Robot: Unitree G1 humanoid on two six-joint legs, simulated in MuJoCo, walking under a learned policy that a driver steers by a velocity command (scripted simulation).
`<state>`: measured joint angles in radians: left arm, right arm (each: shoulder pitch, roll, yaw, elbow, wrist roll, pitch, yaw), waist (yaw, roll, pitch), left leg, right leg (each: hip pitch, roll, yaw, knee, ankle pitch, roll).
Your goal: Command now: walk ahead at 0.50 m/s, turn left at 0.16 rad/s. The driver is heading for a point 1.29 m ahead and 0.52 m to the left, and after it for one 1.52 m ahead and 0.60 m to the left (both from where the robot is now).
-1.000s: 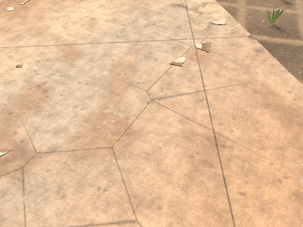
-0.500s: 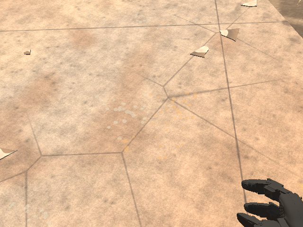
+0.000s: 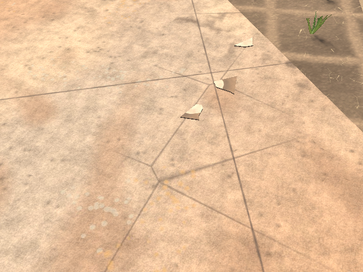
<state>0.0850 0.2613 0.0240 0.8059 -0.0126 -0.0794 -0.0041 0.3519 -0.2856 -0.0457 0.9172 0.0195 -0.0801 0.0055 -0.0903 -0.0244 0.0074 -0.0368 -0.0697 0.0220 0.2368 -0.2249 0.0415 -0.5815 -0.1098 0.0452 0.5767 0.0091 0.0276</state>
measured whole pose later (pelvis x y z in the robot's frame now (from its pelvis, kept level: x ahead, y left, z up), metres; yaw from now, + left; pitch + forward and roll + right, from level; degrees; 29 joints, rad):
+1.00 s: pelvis +0.50 +0.09 +0.00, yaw +32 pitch +2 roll +0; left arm 0.02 0.28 0.05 0.71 0.00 -0.10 -0.01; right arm 0.35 -0.27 -0.08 0.75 0.02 -0.04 -0.01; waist -0.08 -0.04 0.03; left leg -0.11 -0.12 -0.15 0.36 -0.27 0.09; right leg -0.63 -0.05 0.10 0.57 0.05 0.06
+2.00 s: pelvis +0.89 +0.43 +0.00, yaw +36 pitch +1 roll +2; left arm 0.14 0.28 0.05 0.76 -0.02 -0.05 -0.03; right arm 0.34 -0.27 -0.06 0.84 -0.01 -0.09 0.00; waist -0.07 -0.05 0.01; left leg 0.04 -0.05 0.14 0.19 -0.26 0.04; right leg -0.68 -0.08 0.05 0.69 0.08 -0.01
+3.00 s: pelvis +1.38 +0.66 +0.00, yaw +5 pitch +2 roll +2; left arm 0.10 0.28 0.06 0.61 0.00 -0.02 -0.02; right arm 0.30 -0.28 -0.06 0.86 0.01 -0.06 0.00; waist -0.09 -0.04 0.05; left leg -0.07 0.00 0.12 0.32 -0.27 0.01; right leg -0.58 -0.05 0.04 0.65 -0.07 0.00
